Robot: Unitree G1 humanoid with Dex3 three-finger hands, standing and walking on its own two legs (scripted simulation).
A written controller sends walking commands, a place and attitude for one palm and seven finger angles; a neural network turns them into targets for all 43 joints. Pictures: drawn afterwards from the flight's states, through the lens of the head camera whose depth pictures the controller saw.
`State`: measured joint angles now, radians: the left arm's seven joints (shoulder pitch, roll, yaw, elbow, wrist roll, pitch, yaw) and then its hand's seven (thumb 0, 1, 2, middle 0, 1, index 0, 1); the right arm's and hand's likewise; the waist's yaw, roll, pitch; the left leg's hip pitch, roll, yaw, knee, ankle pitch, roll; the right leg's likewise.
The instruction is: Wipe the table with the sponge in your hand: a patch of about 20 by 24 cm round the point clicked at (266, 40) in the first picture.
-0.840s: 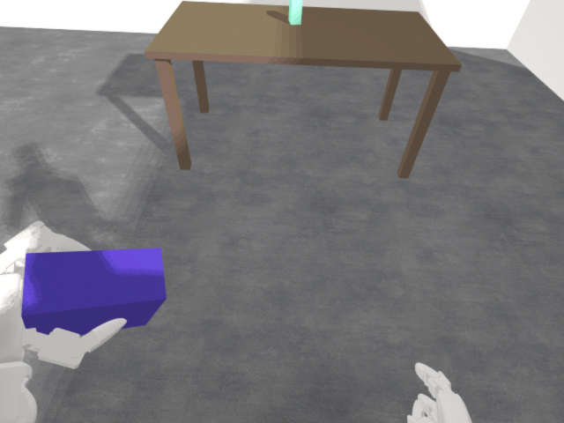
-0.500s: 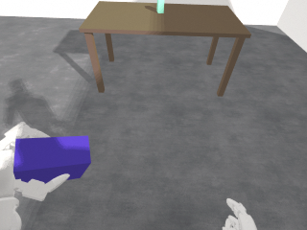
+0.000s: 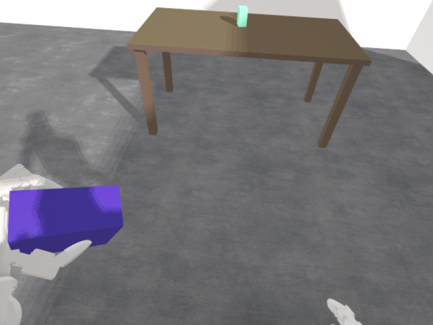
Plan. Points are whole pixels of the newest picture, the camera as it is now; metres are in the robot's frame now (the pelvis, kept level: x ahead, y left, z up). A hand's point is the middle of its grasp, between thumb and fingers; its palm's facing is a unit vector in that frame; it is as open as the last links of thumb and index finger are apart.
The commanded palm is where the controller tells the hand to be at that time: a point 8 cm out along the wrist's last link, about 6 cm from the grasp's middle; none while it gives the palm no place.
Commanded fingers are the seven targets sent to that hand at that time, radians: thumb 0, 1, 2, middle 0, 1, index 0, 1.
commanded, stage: walk to a spot facing it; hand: left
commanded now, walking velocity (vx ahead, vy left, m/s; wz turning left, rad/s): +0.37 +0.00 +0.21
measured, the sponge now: (82, 220) +0.22 +0.21 +0.15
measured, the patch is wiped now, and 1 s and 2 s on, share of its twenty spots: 0.00 0.00 0.00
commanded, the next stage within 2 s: none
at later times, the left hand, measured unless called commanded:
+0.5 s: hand (81, 166) +0.30 +0.23 +0.18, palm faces +0.51 -0.74 -0.44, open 10.0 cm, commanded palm +0.25 +0.27 +0.19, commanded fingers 0.00 0.10 1.30 -1.20 -1.60 -1.20 -1.60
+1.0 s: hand (133, 118) +0.44 +0.19 +0.18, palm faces +0.54 -0.70 -0.46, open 9.9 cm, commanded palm +0.37 +0.22 +0.19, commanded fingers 0.00 0.10 1.30 -1.20 -1.60 -1.20 -1.60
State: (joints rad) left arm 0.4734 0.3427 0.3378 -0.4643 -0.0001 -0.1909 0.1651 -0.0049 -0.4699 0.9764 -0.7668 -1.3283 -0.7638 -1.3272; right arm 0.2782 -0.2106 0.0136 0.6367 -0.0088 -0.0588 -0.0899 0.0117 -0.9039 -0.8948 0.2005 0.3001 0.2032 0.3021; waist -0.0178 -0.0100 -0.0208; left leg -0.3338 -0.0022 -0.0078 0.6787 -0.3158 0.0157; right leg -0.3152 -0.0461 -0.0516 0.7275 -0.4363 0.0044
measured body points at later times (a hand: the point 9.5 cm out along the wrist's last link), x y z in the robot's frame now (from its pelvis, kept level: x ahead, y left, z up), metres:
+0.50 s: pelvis +0.12 -0.03 +0.00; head +0.16 -0.02 +0.45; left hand +0.27 +0.27 +0.20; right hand +0.32 -0.27 -0.08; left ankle +0.18 +0.11 -0.72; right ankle +0.05 -0.13 -0.72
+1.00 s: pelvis +0.27 -0.09 +0.01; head +0.31 -0.10 +0.46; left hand +0.40 +0.22 +0.20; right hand +0.47 -0.30 -0.10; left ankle +0.26 +0.05 -0.63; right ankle +0.29 -0.17 -0.72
